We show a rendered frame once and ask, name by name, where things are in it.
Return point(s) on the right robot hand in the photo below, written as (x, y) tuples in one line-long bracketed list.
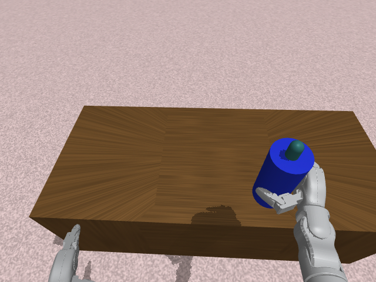
[(311, 190)]

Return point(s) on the left robot hand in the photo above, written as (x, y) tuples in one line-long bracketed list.
[(66, 261)]

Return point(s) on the right robot arm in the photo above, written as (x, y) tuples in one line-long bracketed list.
[(315, 236)]

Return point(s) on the bottle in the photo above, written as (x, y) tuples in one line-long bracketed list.
[(286, 164)]

